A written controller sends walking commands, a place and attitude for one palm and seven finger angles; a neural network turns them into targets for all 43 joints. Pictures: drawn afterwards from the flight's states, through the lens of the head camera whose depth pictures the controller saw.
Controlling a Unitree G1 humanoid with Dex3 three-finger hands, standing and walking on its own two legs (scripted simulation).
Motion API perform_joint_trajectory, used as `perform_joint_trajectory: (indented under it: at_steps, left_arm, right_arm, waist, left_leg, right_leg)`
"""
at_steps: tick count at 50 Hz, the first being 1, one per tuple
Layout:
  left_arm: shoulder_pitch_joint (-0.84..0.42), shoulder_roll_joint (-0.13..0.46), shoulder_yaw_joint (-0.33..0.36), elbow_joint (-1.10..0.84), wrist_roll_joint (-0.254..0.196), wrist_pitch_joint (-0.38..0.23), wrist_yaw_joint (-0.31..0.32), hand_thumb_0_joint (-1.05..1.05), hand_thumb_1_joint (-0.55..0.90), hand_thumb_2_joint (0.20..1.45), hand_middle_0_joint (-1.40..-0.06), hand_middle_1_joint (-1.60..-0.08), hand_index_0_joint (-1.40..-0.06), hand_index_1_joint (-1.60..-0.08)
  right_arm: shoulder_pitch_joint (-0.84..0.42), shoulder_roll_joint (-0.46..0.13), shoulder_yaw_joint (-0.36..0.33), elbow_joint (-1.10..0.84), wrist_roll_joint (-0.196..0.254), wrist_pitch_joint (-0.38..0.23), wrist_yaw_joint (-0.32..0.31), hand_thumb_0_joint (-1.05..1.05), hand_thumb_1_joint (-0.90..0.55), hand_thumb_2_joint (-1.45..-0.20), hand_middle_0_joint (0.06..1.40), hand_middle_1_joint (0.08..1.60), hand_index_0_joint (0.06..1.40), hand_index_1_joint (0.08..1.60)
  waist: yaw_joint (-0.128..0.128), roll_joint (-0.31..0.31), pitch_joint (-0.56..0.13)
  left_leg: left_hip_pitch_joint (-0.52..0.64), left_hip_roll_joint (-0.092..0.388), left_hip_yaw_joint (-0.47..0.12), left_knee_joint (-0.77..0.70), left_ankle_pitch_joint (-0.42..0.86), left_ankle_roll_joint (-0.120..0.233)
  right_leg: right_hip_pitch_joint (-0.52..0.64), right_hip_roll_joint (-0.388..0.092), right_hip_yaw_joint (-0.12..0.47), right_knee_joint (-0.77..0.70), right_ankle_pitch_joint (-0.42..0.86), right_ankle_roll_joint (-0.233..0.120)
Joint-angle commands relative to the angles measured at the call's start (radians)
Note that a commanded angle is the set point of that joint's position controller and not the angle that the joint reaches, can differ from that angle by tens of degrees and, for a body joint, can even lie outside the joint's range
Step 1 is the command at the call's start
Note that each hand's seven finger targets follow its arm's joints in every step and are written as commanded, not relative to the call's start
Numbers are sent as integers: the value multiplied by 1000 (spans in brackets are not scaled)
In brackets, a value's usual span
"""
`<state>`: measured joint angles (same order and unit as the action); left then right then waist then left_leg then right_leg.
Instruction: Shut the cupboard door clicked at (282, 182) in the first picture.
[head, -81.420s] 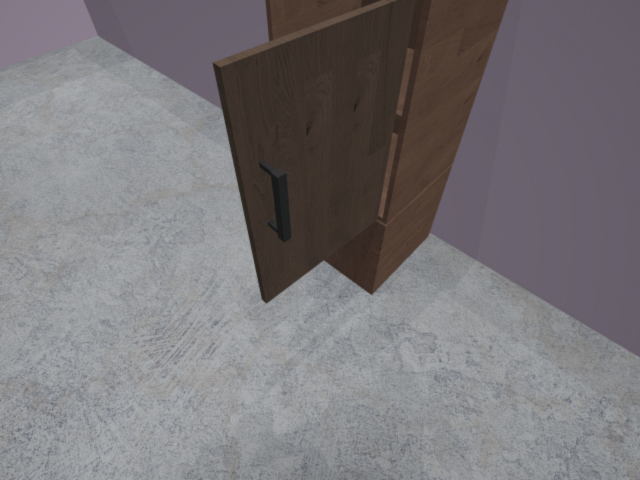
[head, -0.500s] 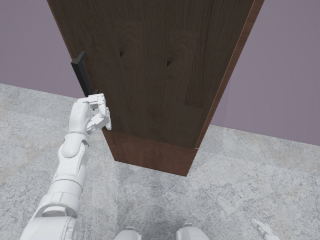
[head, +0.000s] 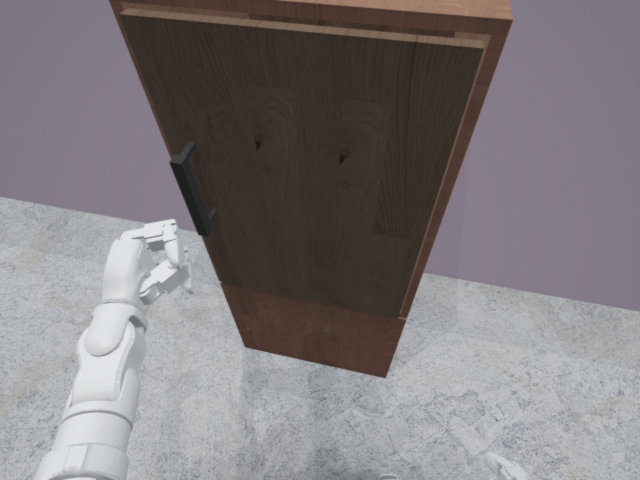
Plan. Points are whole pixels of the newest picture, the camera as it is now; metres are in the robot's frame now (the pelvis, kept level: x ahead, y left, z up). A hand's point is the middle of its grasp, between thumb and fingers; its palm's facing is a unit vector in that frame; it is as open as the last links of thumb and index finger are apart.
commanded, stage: draw the hand back to the body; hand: left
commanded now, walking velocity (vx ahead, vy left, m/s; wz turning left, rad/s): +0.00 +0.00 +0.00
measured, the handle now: (197, 191) +0.54 +0.21 +0.03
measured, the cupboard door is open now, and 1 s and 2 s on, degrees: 0 0 0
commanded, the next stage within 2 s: step back with the hand held close in 1.24 s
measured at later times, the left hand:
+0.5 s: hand (76, 309) +0.26 +0.25 +0.14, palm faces +0.33 -0.90 -0.28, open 3.6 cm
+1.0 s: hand out of the picture +0.21 +0.28 +0.20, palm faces +0.50 -0.76 -0.41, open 7.0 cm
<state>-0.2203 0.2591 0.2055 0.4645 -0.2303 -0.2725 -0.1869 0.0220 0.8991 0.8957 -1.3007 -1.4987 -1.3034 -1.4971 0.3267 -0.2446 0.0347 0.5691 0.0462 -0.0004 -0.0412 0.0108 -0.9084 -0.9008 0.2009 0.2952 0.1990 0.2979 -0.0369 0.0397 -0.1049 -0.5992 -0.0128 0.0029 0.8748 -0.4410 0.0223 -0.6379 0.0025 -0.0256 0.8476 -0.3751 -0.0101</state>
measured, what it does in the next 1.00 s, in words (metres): stands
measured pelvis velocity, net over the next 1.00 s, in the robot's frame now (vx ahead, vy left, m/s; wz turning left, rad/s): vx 0.03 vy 0.01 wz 0.02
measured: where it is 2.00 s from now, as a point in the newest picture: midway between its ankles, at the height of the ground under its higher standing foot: outside the picture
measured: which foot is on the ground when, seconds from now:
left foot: down 0.00-1.00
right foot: down 0.00-1.00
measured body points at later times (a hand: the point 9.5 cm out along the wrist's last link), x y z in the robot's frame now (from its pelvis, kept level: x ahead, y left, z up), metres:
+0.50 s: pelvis +0.02 +0.01 +0.04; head +0.00 -0.01 +0.49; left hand +0.24 +0.29 +0.16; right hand +0.22 -0.20 -0.04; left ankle +0.00 +0.10 -0.70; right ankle +0.03 -0.12 -0.70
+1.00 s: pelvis +0.03 +0.01 +0.04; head +0.00 -0.02 +0.49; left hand +0.17 +0.32 +0.23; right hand +0.22 -0.21 -0.04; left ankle +0.00 +0.10 -0.70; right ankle +0.03 -0.12 -0.70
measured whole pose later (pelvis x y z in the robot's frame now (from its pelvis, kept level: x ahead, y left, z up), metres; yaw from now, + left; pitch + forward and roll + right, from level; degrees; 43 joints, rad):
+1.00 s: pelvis +0.03 +0.01 +0.04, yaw +1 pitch -4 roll +0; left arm 0.45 0.34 0.36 -0.36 -0.07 -0.04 0.11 0.02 0.89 0.90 -0.29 -0.39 -0.29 -0.38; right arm 0.20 -0.23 0.03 0.63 0.01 -0.08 -0.08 0.01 -0.91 -0.90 0.20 0.30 0.20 0.30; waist 0.07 0.08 -0.01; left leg -0.07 -0.03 -0.01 0.44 -0.29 0.03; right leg -0.11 -0.01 -0.04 0.43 -0.25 0.00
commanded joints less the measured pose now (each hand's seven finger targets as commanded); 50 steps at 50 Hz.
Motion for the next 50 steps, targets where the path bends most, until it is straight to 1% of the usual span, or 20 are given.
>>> perform_joint_trajectory:
  at_steps: [1,7,8,9,11,12,14,18,22,24,26,29,30,37,39,40,43,46,49,50]
  left_arm:
    - [-188,198,83,-316,-34,-56,-21,0,900,900,-1300,-1500,-1300,-1500]
    - [-93,194,76,-438,-67,15,-67,0,900,900,-1190,-1380,-1190,-1380]
    - [-87,199,81,-444,-71,33,-70,0,900,900,-1163,-1350,-1163,-1350]
    - [-70,271,60,-494,66,53,57,0,900,900,-1135,-1320,-1135,-1320]
    - [0,183,14,-543,88,96,154,0,900,900,-1080,-1260,-1080,-1260]
    - [16,194,16,-576,105,109,182,0,900,900,-1053,-1230,-1053,-1230]
    - [67,224,43,-612,122,132,224,0,900,900,-997,-1170,-997,-1170]
    - [129,233,64,-716,143,152,270,0,900,900,-887,-1050,-887,-1050]
    - [198,227,67,-795,157,165,289,0,900,900,-777,-930,-777,-930]
    - [248,220,74,-798,158,176,291,0,900,900,-723,-870,-723,-870]
    - [286,211,80,-834,160,178,292,0,900,900,-668,-810,-668,-810]
    - [365,224,115,-851,161,186,290,0,900,900,-585,-720,-585,-720]
    - [374,229,124,-889,162,185,290,0,900,900,-558,-690,-558,-690]
    - [507,273,220,-1013,161,179,296,0,900,900,-365,-480,-365,-480]
    - [545,290,249,-1030,161,179,298,0,900,900,-310,-420,-310,-420]
    - [539,287,249,-1063,161,176,299,0,900,900,-282,-390,-282,-390]
    - [586,298,282,-1071,159,168,307,0,900,900,-200,-300,-200,-300]
    - [567,243,229,-1008,165,178,302,0,900,900,-200,-300,-200,-300]
    - [549,239,221,-968,164,178,303,0,900,900,-200,-300,-200,-300]
    - [530,246,223,-992,166,173,304,0,900,900,-200,-300,-200,-300]
  right_arm:
    - [-97,-129,-50,-173,7,-76,-20,0,-900,-900,200,300,200,300]
    - [-140,-129,-43,-193,20,-115,-32,0,-900,-900,200,300,200,300]
    - [-144,-129,-41,-192,21,-123,-35,0,-900,-900,200,300,200,300]
    - [-163,-117,-56,-177,6,-102,-52,0,-900,-900,200,300,200,300]
    - [-185,-104,-45,-186,1,-102,-66,0,-900,-900,200,300,200,300]
    - [-193,-105,-43,-179,1,-99,-70,0,-900,-900,200,300,200,300]
    - [-198,-106,-38,-166,-5,-93,-79,0,-900,-900,200,300,200,300]
    - [-220,-89,-24,-158,-12,-98,-83,0,-900,-900,200,300,200,300]
    - [-236,-85,-14,-147,-19,-111,-78,0,-900,-900,200,300,200,300]
    - [-236,-90,-15,-136,-25,-118,-74,0,-900,-900,200,300,200,300]
    - [-240,-83,-14,-135,-28,-119,-68,0,-900,-900,200,300,200,300]
    - [-247,-87,-18,-127,-34,-120,-60,0,-900,-900,200,300,200,300]
    - [-246,-84,-17,-130,-34,-119,-57,0,-900,-900,200,300,200,300]
    - [-253,-73,-27,-124,-43,-126,-46,0,-900,-900,200,300,200,300]
    - [-255,-75,-31,-119,-42,-129,-46,0,-900,-900,200,300,200,300]
    - [-257,-70,-30,-122,-40,-129,-44,0,-900,-900,200,300,200,300]
    - [-256,-68,-33,-118,-40,-137,-44,0,-900,-900,200,300,200,300]
    - [-249,-76,-35,-104,-39,-132,-45,0,-900,-900,200,300,200,300]
    - [-250,-87,-43,-99,-37,-131,-50,0,-900,-900,200,300,200,300]
    - [-249,-86,-43,-103,-37,-130,-51,0,-900,-900,200,300,200,300]
  waist:
    - [38,-1,-248]
    - [40,21,-179]
    - [35,0,-149]
    - [49,-9,-147]
    - [35,-34,-66]
    - [39,-12,-63]
    - [48,-23,-71]
    - [58,25,-75]
    - [67,67,-45]
    - [69,29,-10]
    - [74,34,-2]
    - [84,-4,17]
    - [87,25,-8]
    - [103,27,-24]
    - [107,26,-14]
    - [105,57,-10]
    - [109,41,24]
    - [92,30,103]
    - [89,-25,120]
    - [90,-5,92]
  left_leg:
    - [87,-2,-16,-189,214,1]
    - [141,-4,-21,-237,172,2]
    - [144,-2,-26,-245,159,2]
    - [184,-4,-20,-278,170,12]
    - [200,3,-31,-316,139,10]
    - [226,5,-27,-326,155,12]
    - [265,9,-31,-355,197,13]
    - [350,11,-28,-407,265,7]
    - [410,16,-30,-454,341,-1]
    - [419,20,-31,-469,375,-1]
    - [433,22,-30,-486,404,-6]
    - [443,24,-25,-493,455,-5]
    - [459,24,-25,-497,471,-7]
    - [475,25,-16,-494,558,-11]
    - [470,27,-18,-496,562,-11]
    - [475,27,-16,-499,552,-15]
    - [456,26,-19,-506,511,-17]
    - [444,30,-14,-518,453,-13]
    - [447,30,-16,-526,391,-1]
    - [456,27,-14,-527,385,0]
  right_leg:
    - [291,9,0,-133,231,-18]
    - [302,6,-2,-192,175,-16]
    - [297,8,-5,-205,159,-15]
    - [325,-21,41,-268,121,-23]
    - [314,-23,26,-303,82,-13]
    - [335,-24,25,-315,102,-14]
    - [391,-22,15,-334,142,-17]
    - [462,-21,4,-366,208,-17]
    - [505,-16,-6,-399,269,-20]
    - [517,-12,-11,-418,296,-19]
    - [541,-15,-15,-423,313,-18]
    - [561,-13,-18,-437,358,-16]
    - [578,-16,-14,-435,365,-15]
    - [618,-19,-18,-438,431,-9]
    - [620,-17,-17,-446,431,-9]
    - [615,-19,-16,-445,418,-9]
    - [602,-14,-22,-448,384,-10]
    - [550,-15,-21,-464,330,-8]
    - [528,-14,-16,-484,278,-4]
    - [542,-19,-14,-476,272,-5]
